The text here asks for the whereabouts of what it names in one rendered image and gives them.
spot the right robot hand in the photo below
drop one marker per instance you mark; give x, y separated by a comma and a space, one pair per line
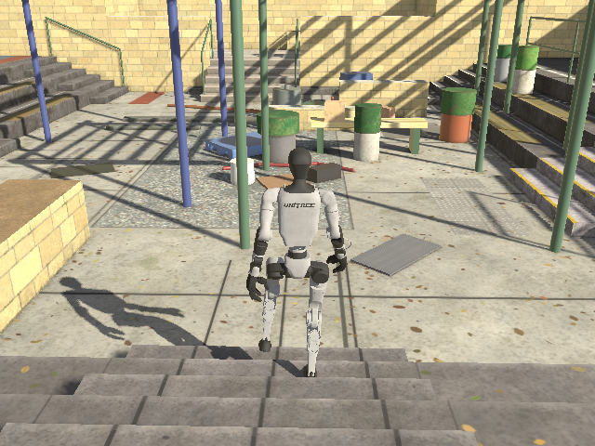
333, 259

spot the robot head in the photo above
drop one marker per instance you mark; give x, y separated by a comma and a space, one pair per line
299, 163

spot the robot left upper arm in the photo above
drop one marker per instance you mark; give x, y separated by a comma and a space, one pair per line
269, 197

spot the left robot hand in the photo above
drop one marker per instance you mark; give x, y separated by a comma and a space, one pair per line
251, 286

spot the robot torso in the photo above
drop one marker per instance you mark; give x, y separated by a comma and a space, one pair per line
298, 218

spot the robot right upper arm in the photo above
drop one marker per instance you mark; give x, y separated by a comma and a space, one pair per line
331, 212

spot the right robot forearm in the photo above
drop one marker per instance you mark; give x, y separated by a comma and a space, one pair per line
339, 246

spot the left robot forearm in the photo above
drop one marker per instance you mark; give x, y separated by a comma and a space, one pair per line
260, 248

